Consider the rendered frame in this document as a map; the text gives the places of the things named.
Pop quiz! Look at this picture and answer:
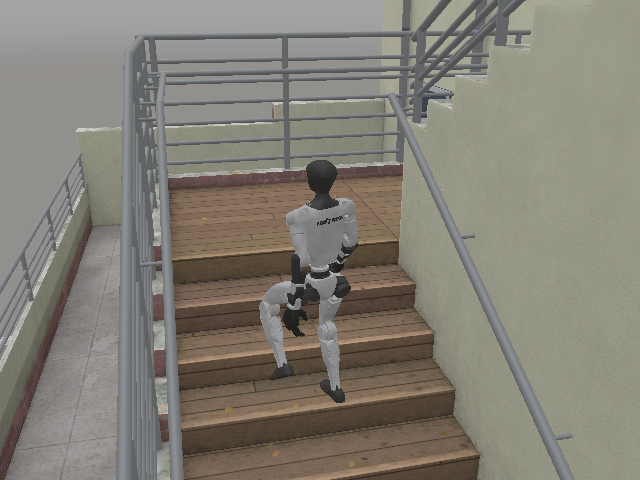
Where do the stairs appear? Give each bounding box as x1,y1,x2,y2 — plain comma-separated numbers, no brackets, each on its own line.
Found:
172,241,480,480

